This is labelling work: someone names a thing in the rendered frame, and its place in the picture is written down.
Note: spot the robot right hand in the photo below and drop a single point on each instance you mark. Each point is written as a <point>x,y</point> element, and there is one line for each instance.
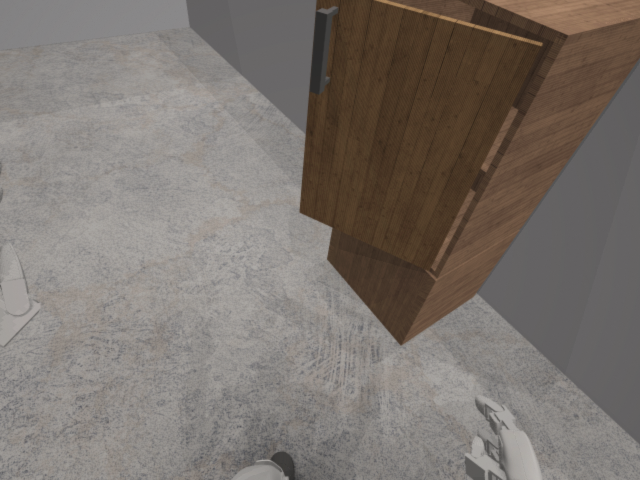
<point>512,454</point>

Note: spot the handle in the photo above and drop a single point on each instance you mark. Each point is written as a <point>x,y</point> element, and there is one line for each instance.
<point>323,22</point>

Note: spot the robot left foot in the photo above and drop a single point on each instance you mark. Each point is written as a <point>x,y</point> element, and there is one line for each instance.
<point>285,461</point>

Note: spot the robot left hand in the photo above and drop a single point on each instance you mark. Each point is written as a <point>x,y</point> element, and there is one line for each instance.
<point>17,309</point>

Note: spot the cupboard door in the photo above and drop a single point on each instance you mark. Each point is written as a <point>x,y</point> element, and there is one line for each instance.
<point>397,138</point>

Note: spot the left robot shin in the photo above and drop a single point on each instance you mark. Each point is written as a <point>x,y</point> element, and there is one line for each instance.
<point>268,462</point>

